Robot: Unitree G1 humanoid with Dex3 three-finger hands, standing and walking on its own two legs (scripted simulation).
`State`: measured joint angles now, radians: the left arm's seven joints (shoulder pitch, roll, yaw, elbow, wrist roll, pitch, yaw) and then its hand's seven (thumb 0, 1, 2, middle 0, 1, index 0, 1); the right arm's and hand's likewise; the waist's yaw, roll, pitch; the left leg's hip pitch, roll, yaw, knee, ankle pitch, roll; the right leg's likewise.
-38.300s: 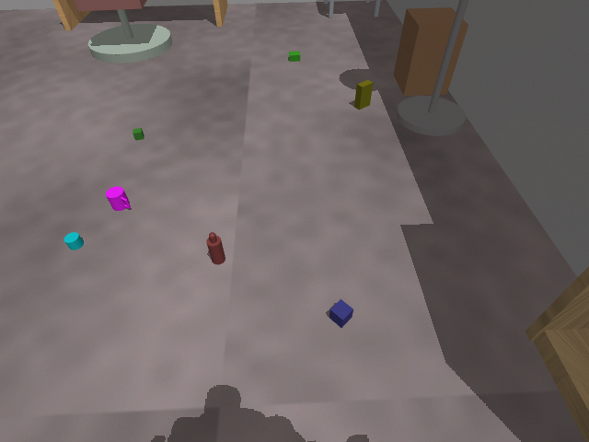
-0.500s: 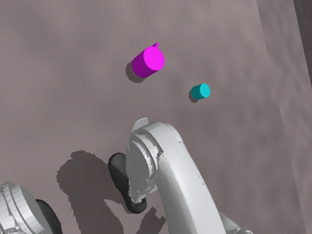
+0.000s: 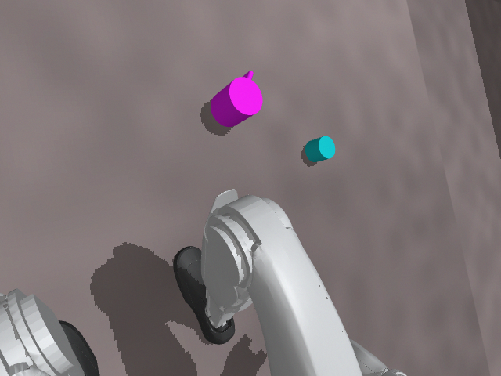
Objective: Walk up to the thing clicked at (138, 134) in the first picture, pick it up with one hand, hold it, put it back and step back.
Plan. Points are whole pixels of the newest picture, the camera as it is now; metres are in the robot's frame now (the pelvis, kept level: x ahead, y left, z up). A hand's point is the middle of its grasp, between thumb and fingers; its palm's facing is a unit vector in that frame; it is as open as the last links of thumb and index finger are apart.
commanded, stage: settle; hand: left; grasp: from above
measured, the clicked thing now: out of the picture +0.48 +0.35 -0.28
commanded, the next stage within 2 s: lift in 0.88 s
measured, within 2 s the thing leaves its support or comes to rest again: leaves its support in 0.22 s
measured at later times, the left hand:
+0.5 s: hand out of the picture +0.47 +0.37 -0.19, palm faces -0.38 -0.15 -0.92, open 7.4 cm
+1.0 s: hand out of the picture +0.45 +0.36 -0.12, palm faces -0.40 -0.12 -0.91, open 7.3 cm
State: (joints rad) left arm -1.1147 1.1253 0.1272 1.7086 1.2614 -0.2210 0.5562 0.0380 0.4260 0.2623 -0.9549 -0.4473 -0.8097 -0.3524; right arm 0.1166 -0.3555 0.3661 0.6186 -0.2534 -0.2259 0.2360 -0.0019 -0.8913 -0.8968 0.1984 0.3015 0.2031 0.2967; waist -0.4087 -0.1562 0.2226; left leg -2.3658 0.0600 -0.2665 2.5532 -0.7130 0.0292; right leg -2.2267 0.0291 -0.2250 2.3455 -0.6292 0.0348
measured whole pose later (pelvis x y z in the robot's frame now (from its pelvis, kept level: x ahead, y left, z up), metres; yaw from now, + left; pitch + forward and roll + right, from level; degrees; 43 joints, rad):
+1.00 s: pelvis +0.00 -0.01 +0.03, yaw +7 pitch +33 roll -10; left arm -1.02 0.83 0.08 1.37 1.21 -0.15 0.29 0.10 0.44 0.11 -1.22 -0.21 -0.98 -0.14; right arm 0.18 -0.32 0.14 0.65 -0.13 -0.08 0.19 0.00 -0.90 -0.90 0.20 0.30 0.20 0.30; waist -0.29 0.00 0.01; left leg -2.34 0.04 -0.15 2.41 -0.67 0.02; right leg -2.24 -0.01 -0.13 2.30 -0.64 0.01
